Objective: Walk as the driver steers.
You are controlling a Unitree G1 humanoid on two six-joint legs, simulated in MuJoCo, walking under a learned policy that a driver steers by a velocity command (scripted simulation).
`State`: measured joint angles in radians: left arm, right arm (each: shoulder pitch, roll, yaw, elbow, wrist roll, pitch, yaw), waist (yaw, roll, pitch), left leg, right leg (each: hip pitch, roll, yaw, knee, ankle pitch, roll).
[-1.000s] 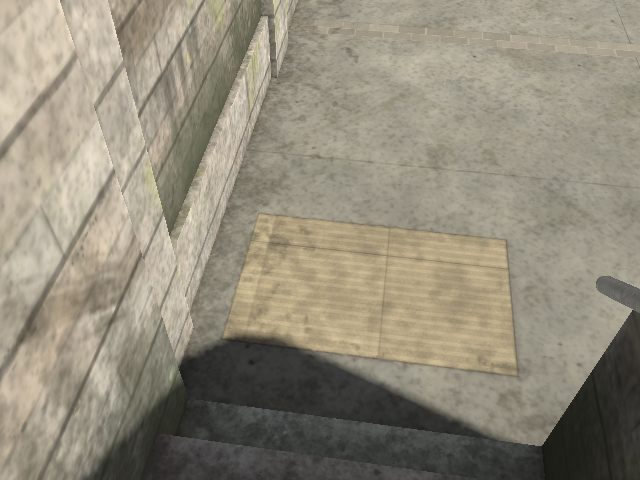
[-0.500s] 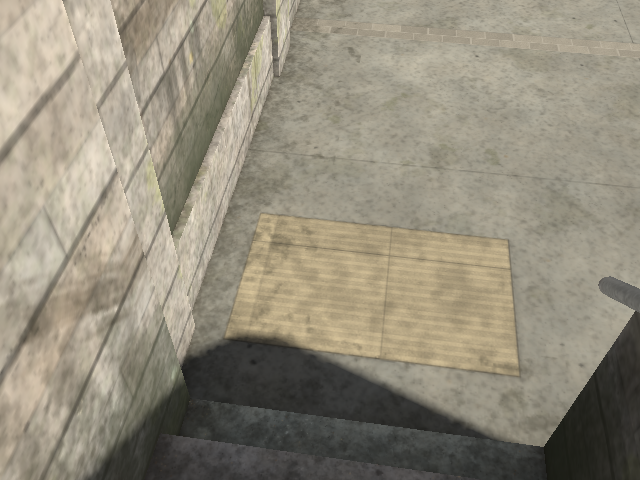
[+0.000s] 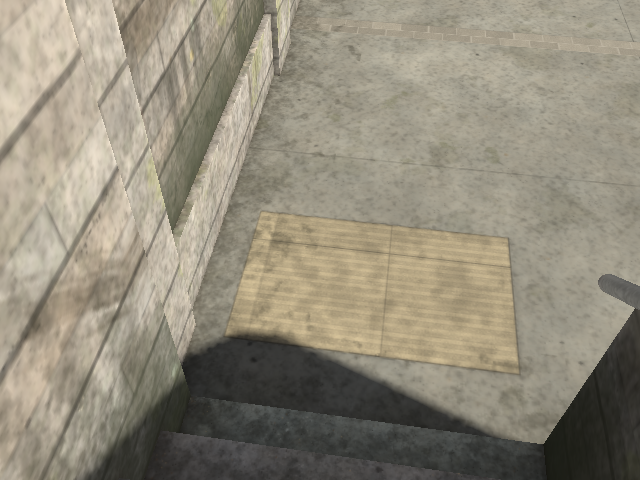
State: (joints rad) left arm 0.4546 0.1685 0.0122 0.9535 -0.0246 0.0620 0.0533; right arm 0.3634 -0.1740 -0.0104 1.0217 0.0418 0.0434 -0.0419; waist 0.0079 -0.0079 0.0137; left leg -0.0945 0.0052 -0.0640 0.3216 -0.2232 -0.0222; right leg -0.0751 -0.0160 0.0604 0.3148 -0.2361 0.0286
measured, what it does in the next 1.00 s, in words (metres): goes down: left foot 0.21 m lower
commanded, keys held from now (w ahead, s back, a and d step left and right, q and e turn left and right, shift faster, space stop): no key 0.04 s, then w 0.96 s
